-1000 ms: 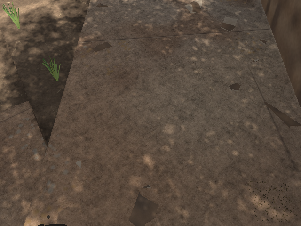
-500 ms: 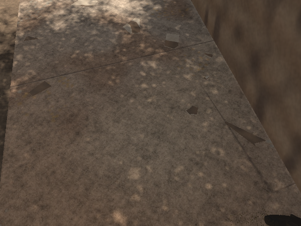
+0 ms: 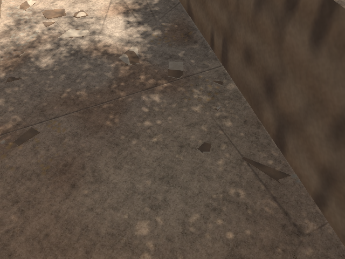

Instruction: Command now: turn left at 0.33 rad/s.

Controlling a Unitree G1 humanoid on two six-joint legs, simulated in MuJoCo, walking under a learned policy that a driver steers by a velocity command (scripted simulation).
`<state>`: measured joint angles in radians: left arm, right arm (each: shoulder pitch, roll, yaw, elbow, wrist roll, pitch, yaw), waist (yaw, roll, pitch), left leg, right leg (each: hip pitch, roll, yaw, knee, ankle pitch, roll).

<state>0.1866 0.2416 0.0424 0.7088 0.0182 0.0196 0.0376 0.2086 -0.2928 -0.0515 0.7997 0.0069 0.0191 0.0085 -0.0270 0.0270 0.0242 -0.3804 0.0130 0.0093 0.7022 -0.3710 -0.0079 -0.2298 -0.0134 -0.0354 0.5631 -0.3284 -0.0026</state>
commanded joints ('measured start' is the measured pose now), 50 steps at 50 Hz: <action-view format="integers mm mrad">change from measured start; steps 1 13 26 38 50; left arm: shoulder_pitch -11 -96 -145 -109 -31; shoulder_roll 189 171 144 153 137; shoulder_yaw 61 70 60 44 16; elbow -60 -70 -79 -72 -27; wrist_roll -12 -9 -26 -15 -29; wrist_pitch -14 -10 -71 -59 -65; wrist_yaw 21 26 -17 -21 -50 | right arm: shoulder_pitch -71 -6 -3 42 13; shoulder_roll -78 -174 -197 -146 -192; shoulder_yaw -30 -53 -70 -63 -61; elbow -101 -142 -191 -181 -168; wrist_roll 10 14 8 2 -30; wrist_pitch -4 -36 2 28 19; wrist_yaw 6 -15 -36 -44 -47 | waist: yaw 48 11 -4 -1 29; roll -181 30 110 -143 132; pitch -18 -137 -72 -68 -131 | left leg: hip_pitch -152 343 201 -165 328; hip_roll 34 223 128 -72 164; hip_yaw -5 -374 -453 -177 -194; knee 173 -340 -363 447 -293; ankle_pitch -159 536 336 -118 347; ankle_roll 2 251 241 -81 120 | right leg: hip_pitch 86 -430 -214 87 -119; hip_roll -334 -25 58 -225 15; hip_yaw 247 141 131 330 114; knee -164 602 98 -229 -41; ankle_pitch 526 -141 26 440 61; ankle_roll -219 61 84 -212 -4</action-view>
